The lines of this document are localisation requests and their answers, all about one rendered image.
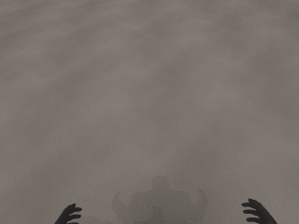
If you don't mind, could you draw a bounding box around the robot left hand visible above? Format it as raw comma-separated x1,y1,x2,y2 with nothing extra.
54,203,82,224

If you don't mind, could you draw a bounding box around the robot right hand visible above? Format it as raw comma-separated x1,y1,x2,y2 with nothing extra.
241,198,277,224

